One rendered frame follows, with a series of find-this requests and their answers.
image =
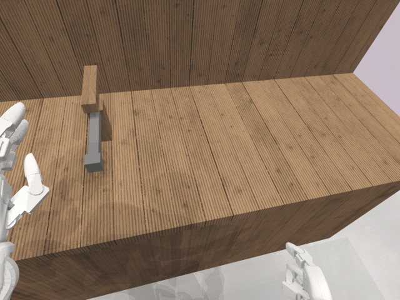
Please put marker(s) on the left robot forearm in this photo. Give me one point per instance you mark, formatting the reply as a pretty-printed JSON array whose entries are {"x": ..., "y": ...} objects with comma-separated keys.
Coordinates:
[{"x": 9, "y": 271}]

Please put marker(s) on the robot right hand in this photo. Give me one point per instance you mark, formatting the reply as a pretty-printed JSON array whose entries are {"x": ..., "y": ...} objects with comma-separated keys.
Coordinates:
[{"x": 310, "y": 284}]

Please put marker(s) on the counter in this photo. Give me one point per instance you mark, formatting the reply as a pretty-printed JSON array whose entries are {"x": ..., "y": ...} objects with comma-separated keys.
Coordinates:
[{"x": 228, "y": 129}]

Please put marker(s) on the robot left hand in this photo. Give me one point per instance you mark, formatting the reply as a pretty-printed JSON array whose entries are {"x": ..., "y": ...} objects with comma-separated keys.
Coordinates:
[{"x": 13, "y": 129}]

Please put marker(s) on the tap lever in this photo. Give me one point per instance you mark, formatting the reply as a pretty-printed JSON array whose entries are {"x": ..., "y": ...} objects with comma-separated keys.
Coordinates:
[{"x": 93, "y": 161}]

